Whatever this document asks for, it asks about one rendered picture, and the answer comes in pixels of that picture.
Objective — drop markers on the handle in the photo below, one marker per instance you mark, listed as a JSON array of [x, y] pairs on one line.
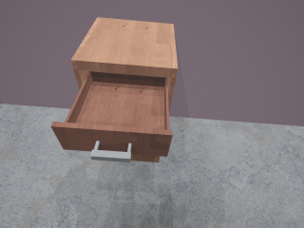
[[110, 156]]

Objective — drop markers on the drawer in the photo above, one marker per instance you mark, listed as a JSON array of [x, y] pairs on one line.
[[117, 109]]

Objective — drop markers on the cabinet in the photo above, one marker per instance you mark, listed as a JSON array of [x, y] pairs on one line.
[[129, 47]]

